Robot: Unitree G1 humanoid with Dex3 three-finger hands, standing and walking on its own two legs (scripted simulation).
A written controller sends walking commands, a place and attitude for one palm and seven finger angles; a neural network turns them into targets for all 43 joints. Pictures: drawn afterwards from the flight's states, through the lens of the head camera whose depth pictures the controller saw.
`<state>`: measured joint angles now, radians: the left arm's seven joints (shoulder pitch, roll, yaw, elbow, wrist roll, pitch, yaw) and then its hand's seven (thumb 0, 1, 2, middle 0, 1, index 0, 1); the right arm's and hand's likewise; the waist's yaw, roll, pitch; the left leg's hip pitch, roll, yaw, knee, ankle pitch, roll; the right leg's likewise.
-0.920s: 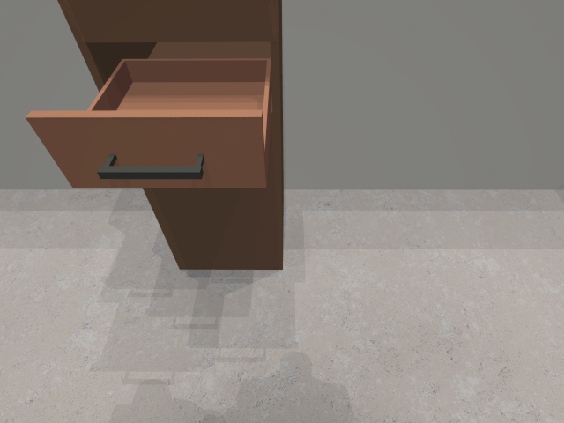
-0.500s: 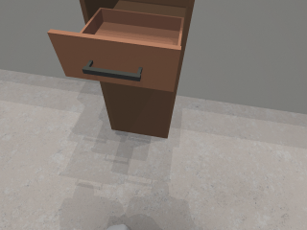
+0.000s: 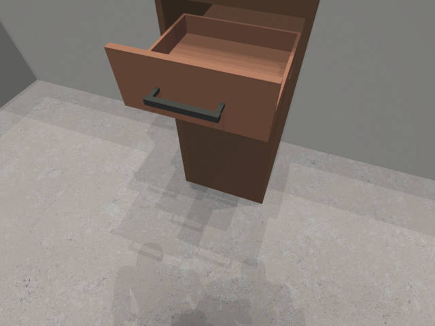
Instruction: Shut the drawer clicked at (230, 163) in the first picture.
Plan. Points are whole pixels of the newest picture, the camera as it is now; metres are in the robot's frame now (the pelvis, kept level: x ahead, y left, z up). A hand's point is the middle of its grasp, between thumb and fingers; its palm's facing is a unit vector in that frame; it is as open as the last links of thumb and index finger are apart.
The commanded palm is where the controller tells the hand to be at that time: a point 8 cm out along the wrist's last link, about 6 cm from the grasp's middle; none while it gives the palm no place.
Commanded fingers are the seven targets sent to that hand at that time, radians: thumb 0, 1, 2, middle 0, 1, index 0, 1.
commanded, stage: stand and wait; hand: left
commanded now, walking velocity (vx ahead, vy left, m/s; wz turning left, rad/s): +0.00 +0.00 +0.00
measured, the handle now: (184, 103) +0.54 +0.12 +0.09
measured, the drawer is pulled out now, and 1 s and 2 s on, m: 0.27 0.27 0.27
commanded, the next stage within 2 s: turn or walk to find it in 0.12 s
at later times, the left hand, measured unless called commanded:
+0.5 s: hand out of the picture +0.04 +0.19 -0.17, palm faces +0.11 -0.97 -0.24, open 7.4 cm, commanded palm none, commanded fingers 0.00 0.90 0.90 -0.20 -0.30 -0.20 -0.30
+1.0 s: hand out of the picture -0.01 +0.16 -0.17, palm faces +0.08 -0.98 -0.20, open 7.4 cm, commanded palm none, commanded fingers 0.00 0.90 0.90 -0.20 -0.30 -0.20 -0.30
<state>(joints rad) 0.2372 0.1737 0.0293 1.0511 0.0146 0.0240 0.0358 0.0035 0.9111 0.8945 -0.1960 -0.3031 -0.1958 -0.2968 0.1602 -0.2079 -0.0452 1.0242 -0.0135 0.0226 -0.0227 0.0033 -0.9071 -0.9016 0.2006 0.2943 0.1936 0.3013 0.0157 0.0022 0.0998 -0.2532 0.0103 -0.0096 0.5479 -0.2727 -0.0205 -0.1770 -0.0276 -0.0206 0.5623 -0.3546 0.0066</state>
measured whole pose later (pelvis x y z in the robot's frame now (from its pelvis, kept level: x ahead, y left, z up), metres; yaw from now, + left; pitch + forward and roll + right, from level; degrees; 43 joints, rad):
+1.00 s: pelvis -0.01 -0.01 +0.01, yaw +2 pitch -2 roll +0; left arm 0.26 0.16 0.02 1.11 0.01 0.01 0.03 0.00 0.91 0.89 -0.20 -0.30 -0.20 -0.30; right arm 0.23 -0.16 -0.02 1.11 -0.01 0.02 -0.03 0.00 -0.91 -0.90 0.20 0.29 0.19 0.30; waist 0.00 0.00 0.09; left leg -0.19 0.03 -0.05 0.42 -0.20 -0.04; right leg -0.08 -0.01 -0.07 0.41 -0.29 -0.01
